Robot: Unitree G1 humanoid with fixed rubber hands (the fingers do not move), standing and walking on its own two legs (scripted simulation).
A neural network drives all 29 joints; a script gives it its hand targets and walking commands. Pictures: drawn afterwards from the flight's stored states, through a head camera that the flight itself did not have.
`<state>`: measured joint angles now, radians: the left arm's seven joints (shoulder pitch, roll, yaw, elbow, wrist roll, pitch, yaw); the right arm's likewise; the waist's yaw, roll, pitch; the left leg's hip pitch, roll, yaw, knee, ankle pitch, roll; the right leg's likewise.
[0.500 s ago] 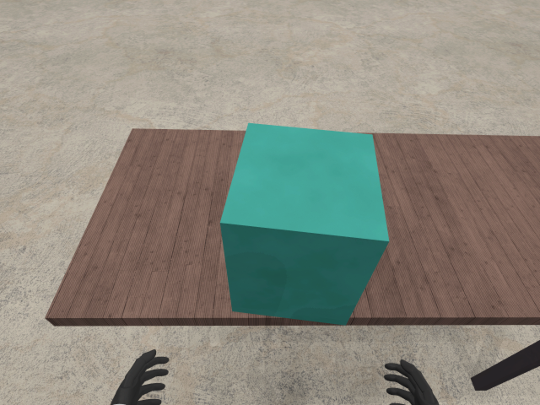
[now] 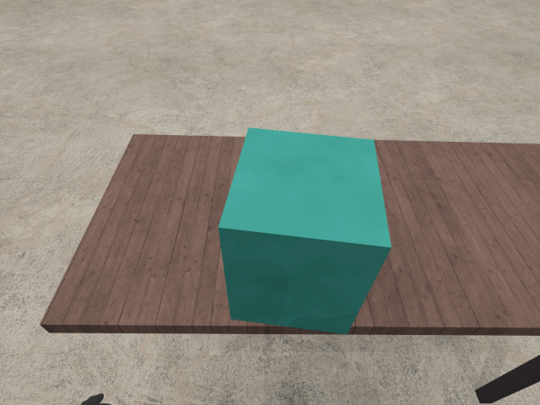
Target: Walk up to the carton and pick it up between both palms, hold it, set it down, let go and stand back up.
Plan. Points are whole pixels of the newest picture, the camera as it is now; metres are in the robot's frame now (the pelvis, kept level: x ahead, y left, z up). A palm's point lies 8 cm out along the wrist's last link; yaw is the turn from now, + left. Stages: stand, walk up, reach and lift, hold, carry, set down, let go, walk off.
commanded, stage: stand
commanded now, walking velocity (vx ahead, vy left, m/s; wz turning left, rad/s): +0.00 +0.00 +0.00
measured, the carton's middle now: (299, 233) +0.38 -0.02 +0.05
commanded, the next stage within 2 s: none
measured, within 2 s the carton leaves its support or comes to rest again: neither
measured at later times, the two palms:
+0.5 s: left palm out of the picture +0.06 +0.30 -0.11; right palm out of the picture +0.09 -0.29 -0.10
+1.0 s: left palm out of the picture +0.05 +0.31 -0.11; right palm out of the picture +0.07 -0.30 -0.10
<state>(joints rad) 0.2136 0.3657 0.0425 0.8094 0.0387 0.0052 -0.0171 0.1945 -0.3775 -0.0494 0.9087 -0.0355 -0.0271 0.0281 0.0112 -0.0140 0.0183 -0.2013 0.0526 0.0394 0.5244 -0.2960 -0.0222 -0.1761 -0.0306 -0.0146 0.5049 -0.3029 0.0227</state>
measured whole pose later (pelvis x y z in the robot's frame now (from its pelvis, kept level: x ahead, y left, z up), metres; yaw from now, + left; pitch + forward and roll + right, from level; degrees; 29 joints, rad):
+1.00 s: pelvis -0.01 +0.00 +0.01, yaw +1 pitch -3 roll +0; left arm 0.14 0.37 0.01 1.07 0.02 -0.01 -0.01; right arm 0.12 -0.37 -0.01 1.08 -0.02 -0.01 0.01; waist 0.01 -0.01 0.05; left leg -0.13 0.04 0.03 0.39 -0.20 -0.02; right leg -0.10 -0.03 -0.03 0.35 -0.21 0.03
